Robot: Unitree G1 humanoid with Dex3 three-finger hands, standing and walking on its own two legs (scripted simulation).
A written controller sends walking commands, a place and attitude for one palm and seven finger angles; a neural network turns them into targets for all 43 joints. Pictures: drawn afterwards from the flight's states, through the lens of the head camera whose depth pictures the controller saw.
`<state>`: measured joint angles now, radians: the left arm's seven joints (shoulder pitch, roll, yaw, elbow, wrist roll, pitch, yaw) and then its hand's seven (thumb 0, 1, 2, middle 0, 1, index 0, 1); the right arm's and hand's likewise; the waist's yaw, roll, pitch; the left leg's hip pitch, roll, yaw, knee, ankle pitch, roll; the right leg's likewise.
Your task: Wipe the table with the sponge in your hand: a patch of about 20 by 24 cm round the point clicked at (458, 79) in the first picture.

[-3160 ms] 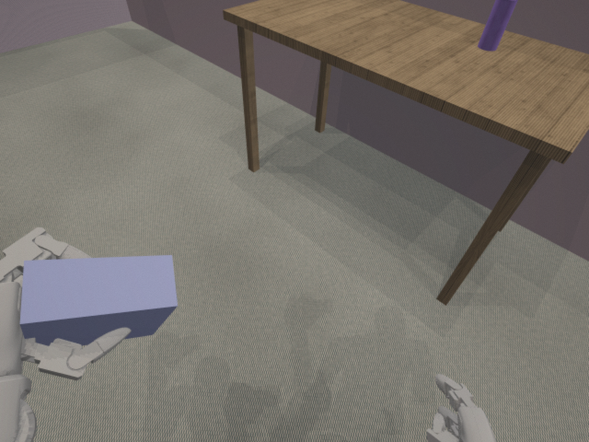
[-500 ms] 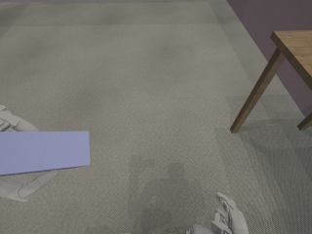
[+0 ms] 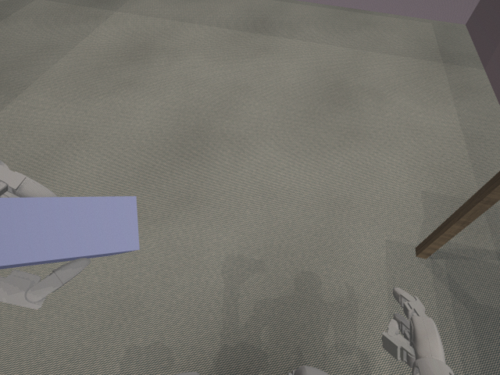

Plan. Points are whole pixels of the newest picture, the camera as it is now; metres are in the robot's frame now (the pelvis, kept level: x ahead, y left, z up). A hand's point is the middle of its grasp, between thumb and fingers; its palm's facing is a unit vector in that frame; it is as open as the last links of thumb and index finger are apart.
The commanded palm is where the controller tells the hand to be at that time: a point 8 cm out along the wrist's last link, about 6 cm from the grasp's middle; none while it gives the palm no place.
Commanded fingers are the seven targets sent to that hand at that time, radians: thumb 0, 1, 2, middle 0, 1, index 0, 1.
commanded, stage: turn to face it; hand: left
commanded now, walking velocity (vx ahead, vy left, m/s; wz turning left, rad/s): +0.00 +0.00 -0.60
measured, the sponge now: (81, 232) +0.24 +0.20 +0.18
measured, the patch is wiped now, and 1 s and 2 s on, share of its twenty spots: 0.00 0.00 0.00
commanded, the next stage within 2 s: none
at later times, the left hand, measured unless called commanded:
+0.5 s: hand (128, 261) +0.21 +0.13 +0.19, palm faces +0.26 -0.85 -0.46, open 9.7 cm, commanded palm +0.16 +0.19 +0.19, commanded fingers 0.00 0.10 1.30 -1.20 -1.60 -1.20 -1.60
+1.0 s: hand (249, 276) +0.20 +0.02 +0.18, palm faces +0.01 -0.87 -0.50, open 9.7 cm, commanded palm +0.15 +0.09 +0.19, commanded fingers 0.00 0.10 1.30 -1.20 -1.60 -1.20 -1.60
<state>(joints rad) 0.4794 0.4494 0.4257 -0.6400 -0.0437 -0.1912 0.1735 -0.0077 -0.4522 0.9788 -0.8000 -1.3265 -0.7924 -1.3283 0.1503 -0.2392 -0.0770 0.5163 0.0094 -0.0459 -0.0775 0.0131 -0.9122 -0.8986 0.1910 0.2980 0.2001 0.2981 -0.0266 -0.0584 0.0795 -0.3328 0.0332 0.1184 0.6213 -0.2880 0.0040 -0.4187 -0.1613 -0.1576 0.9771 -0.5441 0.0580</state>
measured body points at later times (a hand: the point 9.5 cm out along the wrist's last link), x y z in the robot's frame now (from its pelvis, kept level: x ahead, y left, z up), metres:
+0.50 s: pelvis -0.04 -0.07 +0.02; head -0.02 -0.09 +0.47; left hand +0.19 +0.18 +0.22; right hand +0.12 -0.33 -0.07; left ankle -0.07 +0.10 -0.66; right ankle +0.03 -0.12 -0.72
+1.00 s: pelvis -0.11 -0.10 -0.01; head -0.08 -0.13 +0.44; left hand +0.19 +0.06 +0.20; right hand -0.05 -0.34 -0.12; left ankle -0.09 +0.07 -0.69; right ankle -0.09 -0.20 -0.72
